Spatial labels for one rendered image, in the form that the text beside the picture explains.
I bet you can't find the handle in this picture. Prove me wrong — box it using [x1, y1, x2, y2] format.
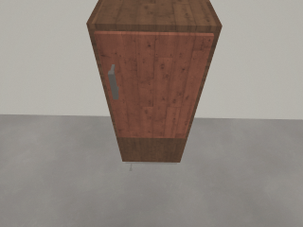
[108, 64, 119, 100]

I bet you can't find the cupboard door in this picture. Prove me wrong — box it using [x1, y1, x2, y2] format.
[94, 30, 214, 139]

